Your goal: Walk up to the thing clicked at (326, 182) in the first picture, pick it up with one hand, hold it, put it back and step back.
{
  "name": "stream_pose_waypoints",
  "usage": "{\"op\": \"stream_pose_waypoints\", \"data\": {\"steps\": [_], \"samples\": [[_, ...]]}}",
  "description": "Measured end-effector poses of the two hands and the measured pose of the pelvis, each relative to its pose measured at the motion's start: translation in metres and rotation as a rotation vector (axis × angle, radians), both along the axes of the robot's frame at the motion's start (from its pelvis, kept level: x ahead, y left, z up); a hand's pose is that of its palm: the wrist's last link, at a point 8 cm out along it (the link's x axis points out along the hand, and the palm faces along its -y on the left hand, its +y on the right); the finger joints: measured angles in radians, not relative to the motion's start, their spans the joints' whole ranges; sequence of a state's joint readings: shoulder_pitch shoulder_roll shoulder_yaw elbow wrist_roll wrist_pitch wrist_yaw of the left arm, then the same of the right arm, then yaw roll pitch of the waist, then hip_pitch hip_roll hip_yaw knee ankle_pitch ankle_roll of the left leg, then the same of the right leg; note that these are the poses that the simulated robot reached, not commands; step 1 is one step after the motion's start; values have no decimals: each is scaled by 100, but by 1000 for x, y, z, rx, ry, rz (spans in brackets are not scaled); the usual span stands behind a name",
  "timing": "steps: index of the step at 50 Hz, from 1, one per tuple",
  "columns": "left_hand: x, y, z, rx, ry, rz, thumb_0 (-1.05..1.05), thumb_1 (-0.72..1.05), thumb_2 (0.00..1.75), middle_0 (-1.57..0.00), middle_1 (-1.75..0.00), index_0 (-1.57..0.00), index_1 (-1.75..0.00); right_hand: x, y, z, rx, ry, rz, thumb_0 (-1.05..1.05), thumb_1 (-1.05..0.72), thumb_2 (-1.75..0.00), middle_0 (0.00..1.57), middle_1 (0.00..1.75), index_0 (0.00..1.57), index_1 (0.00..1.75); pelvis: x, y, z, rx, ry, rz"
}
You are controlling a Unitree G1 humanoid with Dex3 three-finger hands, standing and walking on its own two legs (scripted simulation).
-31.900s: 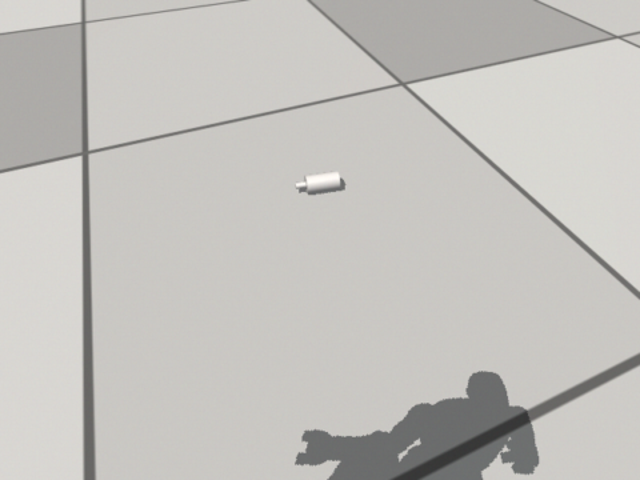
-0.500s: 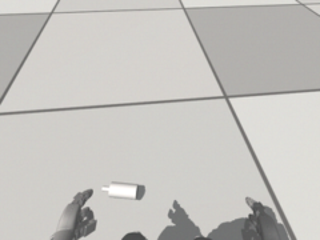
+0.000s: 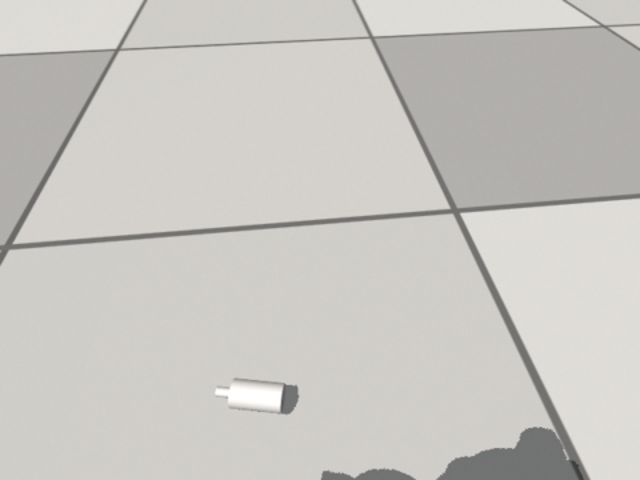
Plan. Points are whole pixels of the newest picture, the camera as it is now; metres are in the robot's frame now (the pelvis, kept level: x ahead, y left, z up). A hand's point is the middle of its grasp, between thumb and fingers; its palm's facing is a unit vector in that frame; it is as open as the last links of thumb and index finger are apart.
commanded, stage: stand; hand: left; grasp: from above
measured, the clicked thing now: (249, 394) +0.45 +0.26 -0.73
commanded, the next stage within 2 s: step back in 1.96 s
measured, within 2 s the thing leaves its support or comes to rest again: neither
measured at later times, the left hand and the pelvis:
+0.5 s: hand out of the picture +0.06 +0.22 -0.15, palm faces +0.02 -0.94 -0.33, open 7.4 cm; pelvis +0.00 -0.01 +0.01, yaw +0 degrees
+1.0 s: hand out of the picture +0.07 +0.22 -0.15, palm faces +0.00 -0.94 -0.33, open 7.4 cm; pelvis +0.00 -0.02 +0.01, yaw -1 degrees
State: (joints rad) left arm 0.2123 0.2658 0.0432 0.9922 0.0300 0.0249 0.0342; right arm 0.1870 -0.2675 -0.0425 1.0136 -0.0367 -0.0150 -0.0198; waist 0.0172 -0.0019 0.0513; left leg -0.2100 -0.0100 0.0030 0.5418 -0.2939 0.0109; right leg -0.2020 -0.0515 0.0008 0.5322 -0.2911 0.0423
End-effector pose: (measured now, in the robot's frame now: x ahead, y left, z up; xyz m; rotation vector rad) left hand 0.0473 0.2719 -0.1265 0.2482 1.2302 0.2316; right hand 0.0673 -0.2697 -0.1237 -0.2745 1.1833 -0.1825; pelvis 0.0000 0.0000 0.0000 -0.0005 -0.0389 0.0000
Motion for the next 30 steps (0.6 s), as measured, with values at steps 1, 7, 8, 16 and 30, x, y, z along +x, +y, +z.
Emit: {"op": "stream_pose_waypoints", "data": {"steps": [1,7,8,16,30], "samples": [[-1,0,1,-1,7,3,1,91,90,-20,-30,-20,-30,-1,1,0,3,5,-3,1,-90,-90,21,30,20,30,0,0,1,1,-3,0],[-5,-1,5,5,31,5,1,91,90,-20,-30,-20,-30,-5,1,1,16,24,-17,1,-90,-90,21,30,20,30,-1,-2,6,4,-15,-3],[-5,-1,6,6,32,5,1,91,90,-20,-30,-20,-30,-6,0,1,17,24,-19,1,-90,-90,21,30,20,30,-1,-2,7,5,-17,-4],[-3,-1,11,20,35,-2,1,91,90,-20,-30,-20,-30,-10,-11,4,12,35,-32,1,-90,-90,21,30,20,30,-2,-8,10,6,-23,-5],[6,-8,13,18,31,-15,0,91,90,-20,-30,-20,-30,-17,-29,8,-6,59,-42,1,-90,-90,21,29,20,30,-3,-16,13,2,-22,-8]]}}
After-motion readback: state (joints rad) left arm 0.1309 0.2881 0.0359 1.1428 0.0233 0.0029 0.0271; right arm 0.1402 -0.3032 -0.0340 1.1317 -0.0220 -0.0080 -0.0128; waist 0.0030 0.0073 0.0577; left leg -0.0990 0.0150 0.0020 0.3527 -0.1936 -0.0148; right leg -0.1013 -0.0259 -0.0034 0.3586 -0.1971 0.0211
